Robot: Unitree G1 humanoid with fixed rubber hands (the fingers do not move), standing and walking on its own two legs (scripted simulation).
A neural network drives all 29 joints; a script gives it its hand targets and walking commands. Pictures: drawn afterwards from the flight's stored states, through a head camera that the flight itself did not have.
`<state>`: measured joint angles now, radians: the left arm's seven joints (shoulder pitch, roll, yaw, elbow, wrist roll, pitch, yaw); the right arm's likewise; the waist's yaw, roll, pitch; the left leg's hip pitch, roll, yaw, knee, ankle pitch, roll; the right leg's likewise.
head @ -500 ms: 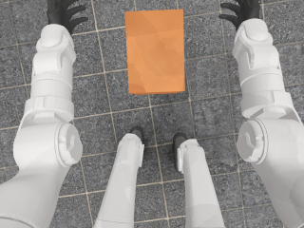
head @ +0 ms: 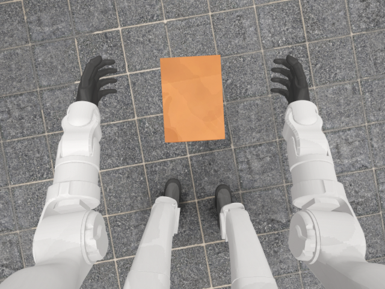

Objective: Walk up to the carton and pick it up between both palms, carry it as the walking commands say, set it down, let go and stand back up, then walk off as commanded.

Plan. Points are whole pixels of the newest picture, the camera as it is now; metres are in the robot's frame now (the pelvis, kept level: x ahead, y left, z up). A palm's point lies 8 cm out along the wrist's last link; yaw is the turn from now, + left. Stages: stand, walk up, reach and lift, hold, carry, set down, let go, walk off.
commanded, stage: let go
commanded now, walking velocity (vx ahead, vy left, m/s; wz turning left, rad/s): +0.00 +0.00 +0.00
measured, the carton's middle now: (192, 106) +0.49 +0.04 -0.55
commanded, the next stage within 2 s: stand in 1.08 s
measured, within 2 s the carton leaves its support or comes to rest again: neither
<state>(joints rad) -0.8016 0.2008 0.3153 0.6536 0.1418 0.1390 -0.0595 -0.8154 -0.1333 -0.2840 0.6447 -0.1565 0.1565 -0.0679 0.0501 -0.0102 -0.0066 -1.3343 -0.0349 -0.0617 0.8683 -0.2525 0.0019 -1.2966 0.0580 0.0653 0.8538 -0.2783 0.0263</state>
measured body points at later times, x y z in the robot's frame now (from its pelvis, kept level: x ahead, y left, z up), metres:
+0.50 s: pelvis +0.05 -0.01 +0.07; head +0.15 -0.01 +0.51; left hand +0.25 +0.23 -0.02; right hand +0.28 -0.23 -0.02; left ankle +0.05 +0.11 -0.66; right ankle +0.04 -0.13 -0.66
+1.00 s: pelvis +0.07 -0.01 +0.08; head +0.08 -0.01 +0.53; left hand +0.23 +0.23 +0.00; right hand +0.25 -0.24 +0.00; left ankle +0.05 +0.11 -0.66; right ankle +0.04 -0.13 -0.66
